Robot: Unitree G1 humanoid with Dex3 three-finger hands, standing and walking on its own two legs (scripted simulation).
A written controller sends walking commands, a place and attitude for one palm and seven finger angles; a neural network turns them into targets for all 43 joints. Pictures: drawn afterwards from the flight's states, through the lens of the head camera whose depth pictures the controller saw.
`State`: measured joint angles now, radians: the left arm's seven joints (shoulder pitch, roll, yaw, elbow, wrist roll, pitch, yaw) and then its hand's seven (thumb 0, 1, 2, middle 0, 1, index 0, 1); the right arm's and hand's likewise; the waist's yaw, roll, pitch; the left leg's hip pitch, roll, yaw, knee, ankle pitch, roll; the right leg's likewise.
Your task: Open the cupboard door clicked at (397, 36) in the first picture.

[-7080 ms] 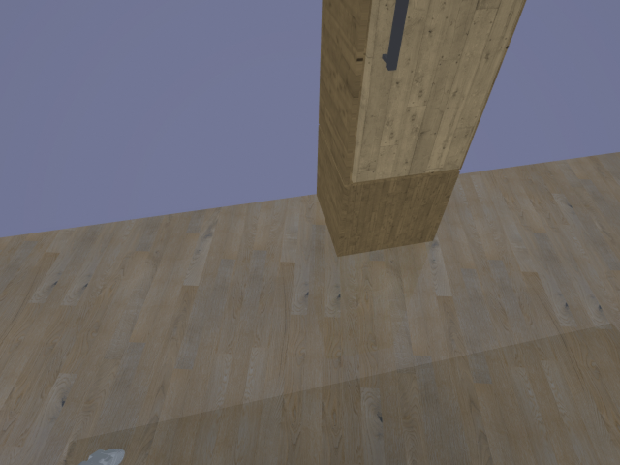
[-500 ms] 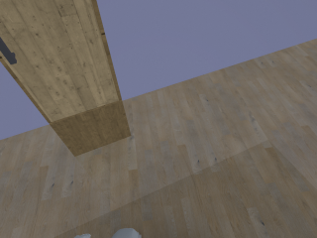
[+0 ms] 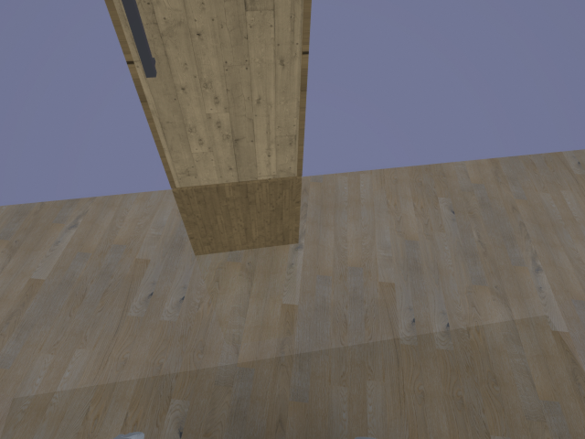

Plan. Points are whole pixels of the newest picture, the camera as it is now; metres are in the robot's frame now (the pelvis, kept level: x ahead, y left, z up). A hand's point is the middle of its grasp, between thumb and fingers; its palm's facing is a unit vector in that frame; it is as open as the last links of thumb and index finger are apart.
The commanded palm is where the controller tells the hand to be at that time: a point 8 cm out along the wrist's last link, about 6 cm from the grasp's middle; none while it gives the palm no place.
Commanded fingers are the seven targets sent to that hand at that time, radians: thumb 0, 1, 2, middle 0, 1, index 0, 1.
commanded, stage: turn to face it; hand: left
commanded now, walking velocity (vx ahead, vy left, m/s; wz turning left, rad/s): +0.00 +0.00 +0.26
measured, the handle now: (140, 29) +0.83 +0.37 +0.15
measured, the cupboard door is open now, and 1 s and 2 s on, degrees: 0 0 0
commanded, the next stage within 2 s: take the last steps up to it in 0.12 s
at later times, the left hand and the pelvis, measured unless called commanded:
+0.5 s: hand out of the picture -0.06 +0.18 -0.17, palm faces +0.25 -0.95 -0.22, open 7.4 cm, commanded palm none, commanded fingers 0.00 0.90 0.90 -0.20 -0.30 -0.20 -0.30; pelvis +0.00 +0.00 +0.00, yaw +10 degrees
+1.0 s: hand (179, 394) +0.21 +0.20 -0.18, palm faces +0.14 -0.97 -0.21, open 7.4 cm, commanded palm none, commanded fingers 0.00 0.90 0.90 -0.20 -0.30 -0.20 -0.30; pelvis +0.14 +0.01 -0.02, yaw +9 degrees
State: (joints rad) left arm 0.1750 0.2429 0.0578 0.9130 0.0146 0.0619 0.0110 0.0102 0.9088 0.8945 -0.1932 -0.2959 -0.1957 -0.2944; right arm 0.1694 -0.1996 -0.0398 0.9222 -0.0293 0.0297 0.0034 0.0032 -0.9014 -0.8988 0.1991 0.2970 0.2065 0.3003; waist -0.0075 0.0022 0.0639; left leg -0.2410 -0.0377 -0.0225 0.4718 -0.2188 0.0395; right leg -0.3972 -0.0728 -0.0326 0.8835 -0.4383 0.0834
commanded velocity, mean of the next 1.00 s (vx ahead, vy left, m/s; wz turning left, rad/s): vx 0.24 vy -0.01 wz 0.06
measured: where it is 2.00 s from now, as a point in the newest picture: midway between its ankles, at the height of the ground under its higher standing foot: (283, 412)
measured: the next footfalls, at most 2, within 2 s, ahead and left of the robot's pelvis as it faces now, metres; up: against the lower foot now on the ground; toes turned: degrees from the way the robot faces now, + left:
right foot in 0.10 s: +0.04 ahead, -0.13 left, +0.00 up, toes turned -1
left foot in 0.54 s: +0.00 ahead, +0.13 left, +0.00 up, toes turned +16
